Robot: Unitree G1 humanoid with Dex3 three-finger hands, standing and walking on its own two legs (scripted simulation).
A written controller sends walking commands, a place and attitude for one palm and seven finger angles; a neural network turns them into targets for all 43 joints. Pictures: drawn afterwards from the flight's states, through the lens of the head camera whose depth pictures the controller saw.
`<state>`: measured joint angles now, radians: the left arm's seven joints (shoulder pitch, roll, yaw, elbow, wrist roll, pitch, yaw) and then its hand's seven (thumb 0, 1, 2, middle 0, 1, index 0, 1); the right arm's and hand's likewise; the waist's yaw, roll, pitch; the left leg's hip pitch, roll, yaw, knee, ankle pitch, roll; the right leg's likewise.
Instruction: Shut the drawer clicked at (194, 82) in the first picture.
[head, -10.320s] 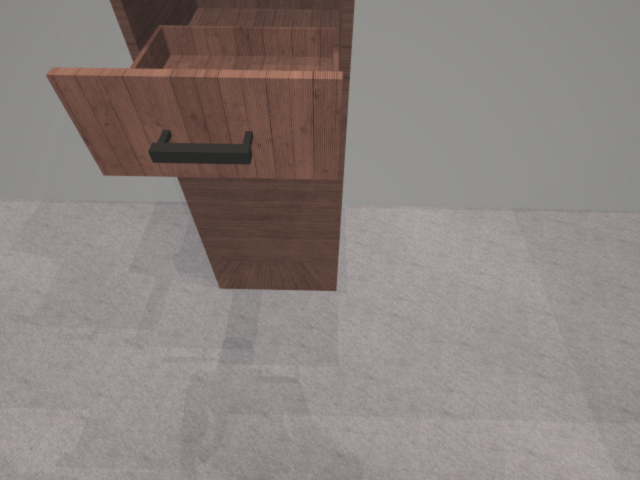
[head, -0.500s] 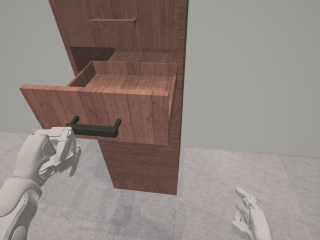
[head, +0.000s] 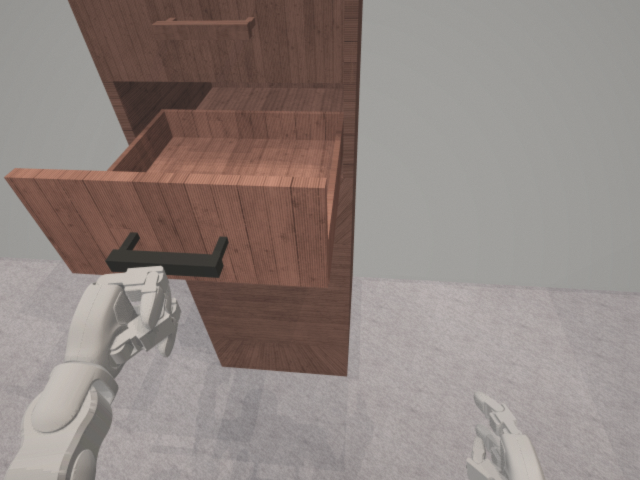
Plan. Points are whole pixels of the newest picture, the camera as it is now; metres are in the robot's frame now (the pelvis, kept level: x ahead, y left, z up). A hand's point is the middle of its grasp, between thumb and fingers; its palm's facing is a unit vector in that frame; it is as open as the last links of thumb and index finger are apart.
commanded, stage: bring the fist close to the handle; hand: left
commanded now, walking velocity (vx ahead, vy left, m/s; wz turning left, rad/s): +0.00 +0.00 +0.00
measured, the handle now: (171, 252) +0.34 +0.22 +0.14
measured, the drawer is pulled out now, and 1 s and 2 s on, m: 0.28 0.27 0.14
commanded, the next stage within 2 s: push the drawer shut in 0.52 s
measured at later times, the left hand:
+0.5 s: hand (175, 320) +0.25 +0.19 +0.13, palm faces +0.06 -1.00 -0.07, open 3.3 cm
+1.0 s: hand (178, 297) +0.28 +0.19 +0.13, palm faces +0.05 -1.00 -0.05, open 3.2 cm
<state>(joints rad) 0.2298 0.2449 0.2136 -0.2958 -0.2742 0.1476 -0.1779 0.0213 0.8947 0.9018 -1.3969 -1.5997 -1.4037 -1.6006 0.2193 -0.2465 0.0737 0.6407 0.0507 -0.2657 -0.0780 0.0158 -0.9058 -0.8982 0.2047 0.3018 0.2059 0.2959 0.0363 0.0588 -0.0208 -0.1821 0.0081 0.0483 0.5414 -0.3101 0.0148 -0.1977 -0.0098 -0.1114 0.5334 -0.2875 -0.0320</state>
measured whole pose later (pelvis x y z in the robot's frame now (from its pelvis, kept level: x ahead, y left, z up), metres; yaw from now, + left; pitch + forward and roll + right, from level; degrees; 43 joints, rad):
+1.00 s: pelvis +0.00 -0.01 +0.00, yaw +0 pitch -2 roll +0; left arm 0.02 0.27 0.24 0.03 -0.27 0.01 -0.23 0.02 0.88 0.93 -1.40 -1.60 -1.40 -1.60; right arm 0.21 -0.26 0.06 0.67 0.06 -0.25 -0.09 0.01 -0.91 -0.90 0.20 0.30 0.21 0.30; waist 0.03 0.06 -0.01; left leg -0.22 0.01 0.04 0.54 -0.30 0.00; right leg -0.24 0.00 -0.12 0.54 -0.28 -0.04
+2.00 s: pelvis +0.00 +0.00 +0.00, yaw -1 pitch +4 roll +0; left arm -0.55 0.35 0.28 0.70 -0.21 -0.09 -0.21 -0.02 0.89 0.94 -1.40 -1.60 -1.40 -1.60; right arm 0.30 -0.28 0.04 0.69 0.06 -0.12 -0.07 0.01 -0.91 -0.90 0.20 0.30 0.21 0.30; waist -0.04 0.04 -0.02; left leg -0.31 0.02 0.06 0.55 -0.30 0.02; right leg -0.33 0.00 -0.09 0.53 -0.26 -0.04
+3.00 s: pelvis -0.01 +0.01 -0.01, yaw -2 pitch +12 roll -2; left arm -1.02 0.55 0.39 1.26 -0.09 -0.24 -0.23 0.04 0.85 0.93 -1.40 -1.60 -1.40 -1.60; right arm 0.43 -0.29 0.04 0.72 0.01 -0.06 -0.04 0.01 -0.91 -0.90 0.20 0.30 0.21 0.30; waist -0.16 0.02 -0.04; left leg -0.54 0.03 0.07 0.66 -0.33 0.04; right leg -0.54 0.01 -0.08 0.59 -0.26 -0.02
